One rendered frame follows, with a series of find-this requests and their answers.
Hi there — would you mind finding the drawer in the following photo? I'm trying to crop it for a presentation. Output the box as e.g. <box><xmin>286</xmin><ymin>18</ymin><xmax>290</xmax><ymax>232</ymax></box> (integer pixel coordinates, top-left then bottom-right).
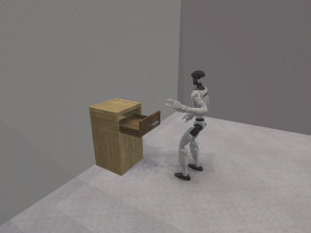
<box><xmin>119</xmin><ymin>111</ymin><xmax>160</xmax><ymax>138</ymax></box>

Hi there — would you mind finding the left robot upper arm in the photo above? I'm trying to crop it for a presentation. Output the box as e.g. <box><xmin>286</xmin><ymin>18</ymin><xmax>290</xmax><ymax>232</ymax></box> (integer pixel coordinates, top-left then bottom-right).
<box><xmin>191</xmin><ymin>91</ymin><xmax>208</xmax><ymax>116</ymax></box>

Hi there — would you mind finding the robot left thigh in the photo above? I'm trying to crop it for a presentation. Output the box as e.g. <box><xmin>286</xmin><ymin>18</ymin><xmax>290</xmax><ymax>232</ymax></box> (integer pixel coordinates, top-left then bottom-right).
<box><xmin>179</xmin><ymin>125</ymin><xmax>200</xmax><ymax>155</ymax></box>

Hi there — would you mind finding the cabinet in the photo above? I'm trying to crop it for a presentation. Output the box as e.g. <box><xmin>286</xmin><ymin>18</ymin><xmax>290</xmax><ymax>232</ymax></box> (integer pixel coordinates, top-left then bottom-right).
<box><xmin>88</xmin><ymin>98</ymin><xmax>143</xmax><ymax>176</ymax></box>

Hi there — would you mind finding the handle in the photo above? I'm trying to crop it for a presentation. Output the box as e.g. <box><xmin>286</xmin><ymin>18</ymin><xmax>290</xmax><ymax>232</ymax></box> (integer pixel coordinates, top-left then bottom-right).
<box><xmin>148</xmin><ymin>121</ymin><xmax>159</xmax><ymax>127</ymax></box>

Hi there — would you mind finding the left robot hand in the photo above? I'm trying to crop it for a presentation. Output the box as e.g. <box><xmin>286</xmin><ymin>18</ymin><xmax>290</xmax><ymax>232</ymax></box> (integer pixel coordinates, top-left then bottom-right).
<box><xmin>165</xmin><ymin>98</ymin><xmax>182</xmax><ymax>110</ymax></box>

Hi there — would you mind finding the robot left forearm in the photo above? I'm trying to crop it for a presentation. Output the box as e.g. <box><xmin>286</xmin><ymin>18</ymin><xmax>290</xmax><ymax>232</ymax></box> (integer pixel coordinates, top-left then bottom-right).
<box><xmin>181</xmin><ymin>105</ymin><xmax>207</xmax><ymax>115</ymax></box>

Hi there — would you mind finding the right robot hand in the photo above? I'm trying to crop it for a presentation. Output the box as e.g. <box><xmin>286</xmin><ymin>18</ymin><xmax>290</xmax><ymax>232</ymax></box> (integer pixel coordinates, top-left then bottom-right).
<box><xmin>182</xmin><ymin>113</ymin><xmax>194</xmax><ymax>123</ymax></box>

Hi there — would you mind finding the robot right foot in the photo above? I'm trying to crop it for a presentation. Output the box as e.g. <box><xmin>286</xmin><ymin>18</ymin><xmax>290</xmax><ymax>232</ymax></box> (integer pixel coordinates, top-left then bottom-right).
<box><xmin>188</xmin><ymin>164</ymin><xmax>203</xmax><ymax>172</ymax></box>

